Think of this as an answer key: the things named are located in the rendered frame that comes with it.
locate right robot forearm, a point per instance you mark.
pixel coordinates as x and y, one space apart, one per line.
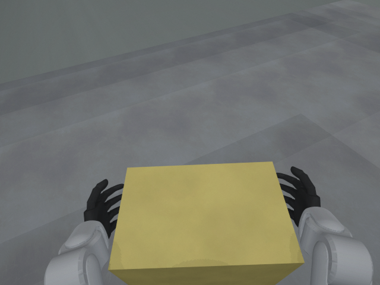
337 257

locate right robot hand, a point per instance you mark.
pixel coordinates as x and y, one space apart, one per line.
304 194

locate left robot hand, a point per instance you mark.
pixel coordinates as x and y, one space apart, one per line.
97 207

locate carton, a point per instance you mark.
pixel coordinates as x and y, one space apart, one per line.
204 224

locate left robot forearm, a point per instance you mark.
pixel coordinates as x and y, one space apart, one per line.
81 258

